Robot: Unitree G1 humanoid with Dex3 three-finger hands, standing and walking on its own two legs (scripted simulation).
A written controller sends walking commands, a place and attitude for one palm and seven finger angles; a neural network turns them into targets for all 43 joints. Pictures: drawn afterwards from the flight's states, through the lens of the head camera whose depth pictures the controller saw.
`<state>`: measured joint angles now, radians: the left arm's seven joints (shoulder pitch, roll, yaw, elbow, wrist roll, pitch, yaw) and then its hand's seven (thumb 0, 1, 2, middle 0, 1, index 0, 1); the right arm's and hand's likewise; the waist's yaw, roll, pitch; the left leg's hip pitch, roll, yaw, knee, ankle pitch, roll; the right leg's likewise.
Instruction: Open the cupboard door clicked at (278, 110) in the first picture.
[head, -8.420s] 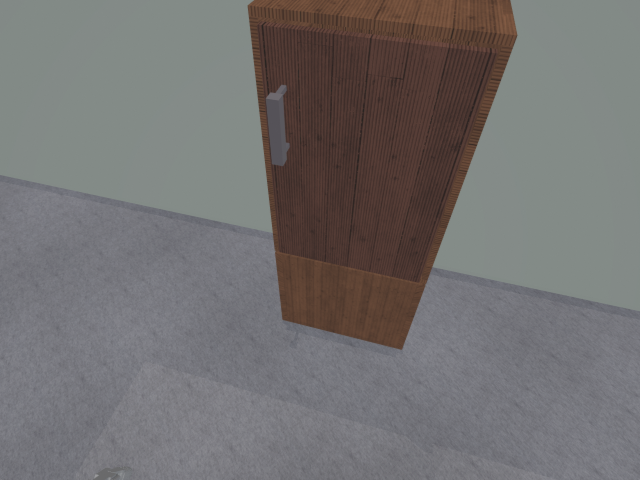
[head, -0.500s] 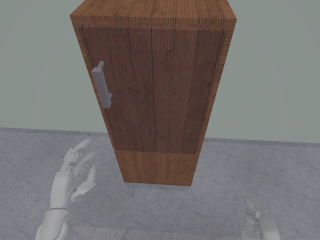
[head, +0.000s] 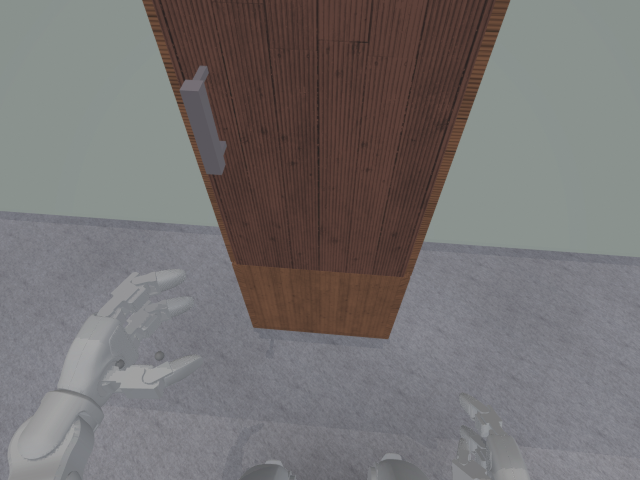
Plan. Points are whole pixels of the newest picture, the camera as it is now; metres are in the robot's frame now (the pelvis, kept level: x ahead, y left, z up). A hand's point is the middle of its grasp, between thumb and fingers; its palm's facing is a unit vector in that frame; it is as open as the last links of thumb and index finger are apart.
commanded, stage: raise the hand with hooked fingers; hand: left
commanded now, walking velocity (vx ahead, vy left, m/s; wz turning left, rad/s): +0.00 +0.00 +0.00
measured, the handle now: (209, 122) +0.56 +0.19 +0.13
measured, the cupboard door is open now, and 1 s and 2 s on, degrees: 0 0 0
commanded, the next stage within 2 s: move the hooked fingers beside the handle in 1.32 s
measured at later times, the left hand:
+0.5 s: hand (71, 300) +0.28 +0.27 +0.12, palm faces +0.02 -1.00 -0.06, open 13.5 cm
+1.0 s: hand (59, 252) +0.32 +0.29 +0.14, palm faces -0.04 -1.00 -0.03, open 14.0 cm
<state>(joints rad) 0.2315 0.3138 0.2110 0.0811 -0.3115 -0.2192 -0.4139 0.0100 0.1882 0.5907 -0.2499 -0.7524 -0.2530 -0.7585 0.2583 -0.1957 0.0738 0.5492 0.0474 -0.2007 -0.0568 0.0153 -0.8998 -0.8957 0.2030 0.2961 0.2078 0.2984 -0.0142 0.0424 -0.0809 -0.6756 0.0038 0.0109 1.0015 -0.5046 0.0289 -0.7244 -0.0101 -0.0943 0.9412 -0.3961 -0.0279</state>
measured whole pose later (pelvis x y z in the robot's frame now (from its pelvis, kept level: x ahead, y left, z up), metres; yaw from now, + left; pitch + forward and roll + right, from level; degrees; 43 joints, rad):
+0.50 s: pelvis +0.02 +0.02 +0.03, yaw +0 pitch +5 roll -2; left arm 0.09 0.38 0.36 0.19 -0.35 -0.20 -0.43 0.00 -0.39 0.34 -0.29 -1.12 -0.30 -1.13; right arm 0.25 -0.27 0.05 0.55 0.05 -0.26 -0.09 0.01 -0.90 -0.90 0.20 0.30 0.20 0.30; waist 0.02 0.02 -0.06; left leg -0.47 -0.01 0.01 0.84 -0.46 0.05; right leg -0.51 -0.01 -0.09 0.76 -0.35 -0.01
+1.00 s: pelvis +0.02 +0.01 +0.04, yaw +0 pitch +5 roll -1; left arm -0.11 0.47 0.43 0.41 -0.35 -0.09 -0.56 -0.01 -0.50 0.30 -0.30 -1.20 -0.30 -1.20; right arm 0.30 -0.29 0.06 0.58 0.06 -0.21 -0.09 0.01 -0.90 -0.90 0.20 0.30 0.21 0.30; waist 0.01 0.04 -0.04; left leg -0.38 -0.01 0.03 0.70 -0.40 0.05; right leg -0.44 -0.01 -0.07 0.65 -0.30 -0.01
